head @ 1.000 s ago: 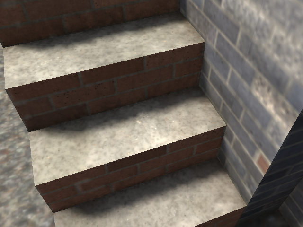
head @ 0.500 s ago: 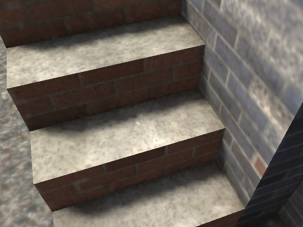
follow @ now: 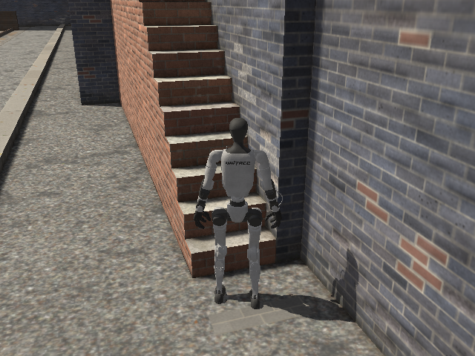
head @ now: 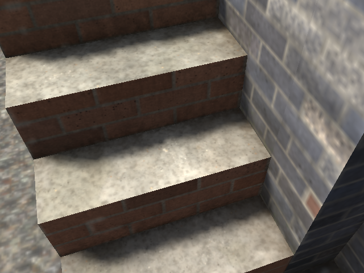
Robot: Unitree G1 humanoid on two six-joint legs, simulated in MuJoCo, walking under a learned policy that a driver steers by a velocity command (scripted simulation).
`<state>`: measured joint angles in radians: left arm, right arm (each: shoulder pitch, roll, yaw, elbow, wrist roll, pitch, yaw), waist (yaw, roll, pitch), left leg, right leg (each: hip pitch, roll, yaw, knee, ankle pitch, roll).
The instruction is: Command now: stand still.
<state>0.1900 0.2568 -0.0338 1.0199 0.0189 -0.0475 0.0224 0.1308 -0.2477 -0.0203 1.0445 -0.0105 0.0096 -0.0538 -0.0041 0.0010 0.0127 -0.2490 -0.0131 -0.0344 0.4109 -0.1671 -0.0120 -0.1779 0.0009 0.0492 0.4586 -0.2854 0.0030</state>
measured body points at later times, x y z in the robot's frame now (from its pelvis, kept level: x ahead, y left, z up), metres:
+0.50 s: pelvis +0.05 +0.01 -0.01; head +0.04 +0.01 +0.44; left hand +0.10 +0.27 -0.15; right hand +0.12 -0.26 -0.14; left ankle +0.03 +0.13 -0.74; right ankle -0.03 -0.12 -0.74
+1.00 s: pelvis +0.14 -0.01 -0.01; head +0.14 -0.02 +0.44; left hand +0.19 +0.25 -0.14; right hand +0.24 -0.25 -0.15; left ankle +0.06 +0.13 -0.60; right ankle +0.18 -0.10 -0.74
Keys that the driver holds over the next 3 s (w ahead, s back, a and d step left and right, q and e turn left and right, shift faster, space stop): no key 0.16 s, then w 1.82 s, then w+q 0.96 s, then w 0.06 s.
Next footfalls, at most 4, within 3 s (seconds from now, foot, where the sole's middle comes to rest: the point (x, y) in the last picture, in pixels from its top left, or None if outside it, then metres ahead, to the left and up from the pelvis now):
0.90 right None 0.22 -0.10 -0.78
1.40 left None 0.39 0.19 -0.56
2.02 right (203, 147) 0.74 -0.03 -0.35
2.66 left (94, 61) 0.89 0.29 -0.13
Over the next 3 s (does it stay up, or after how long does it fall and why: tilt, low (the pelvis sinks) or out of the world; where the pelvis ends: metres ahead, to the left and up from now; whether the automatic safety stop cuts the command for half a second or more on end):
stays up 0.84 0.15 0.62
